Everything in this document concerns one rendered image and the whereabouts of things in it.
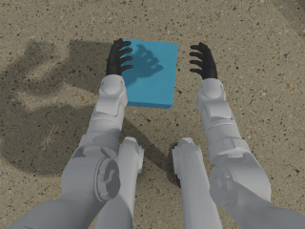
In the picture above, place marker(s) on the robot right hand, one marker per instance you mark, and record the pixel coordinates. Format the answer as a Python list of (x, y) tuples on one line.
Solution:
[(207, 64)]

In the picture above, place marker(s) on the robot right forearm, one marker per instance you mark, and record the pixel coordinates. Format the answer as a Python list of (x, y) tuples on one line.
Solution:
[(224, 139)]

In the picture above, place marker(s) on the robot left hand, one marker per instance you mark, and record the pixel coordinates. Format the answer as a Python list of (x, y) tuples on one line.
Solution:
[(114, 61)]

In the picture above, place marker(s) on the robot left upper arm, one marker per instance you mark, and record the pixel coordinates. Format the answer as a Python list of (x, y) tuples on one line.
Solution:
[(88, 182)]

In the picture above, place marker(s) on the left robot shin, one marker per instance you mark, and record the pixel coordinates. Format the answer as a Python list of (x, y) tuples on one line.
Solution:
[(130, 140)]

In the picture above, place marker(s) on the robot right upper arm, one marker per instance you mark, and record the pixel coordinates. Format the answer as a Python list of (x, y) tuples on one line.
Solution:
[(244, 191)]

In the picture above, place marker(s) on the robot left forearm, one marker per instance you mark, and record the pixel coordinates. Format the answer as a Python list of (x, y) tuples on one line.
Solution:
[(102, 136)]

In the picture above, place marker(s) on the carton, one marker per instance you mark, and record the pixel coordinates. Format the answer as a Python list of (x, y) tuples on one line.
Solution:
[(150, 82)]

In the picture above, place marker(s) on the robot right foot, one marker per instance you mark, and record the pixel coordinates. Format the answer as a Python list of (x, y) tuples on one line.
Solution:
[(177, 179)]

